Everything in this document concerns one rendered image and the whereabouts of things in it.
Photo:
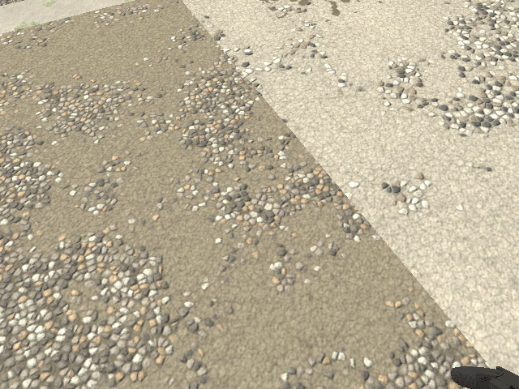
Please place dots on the right robot hand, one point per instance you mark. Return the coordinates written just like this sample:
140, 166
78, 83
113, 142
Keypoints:
484, 378

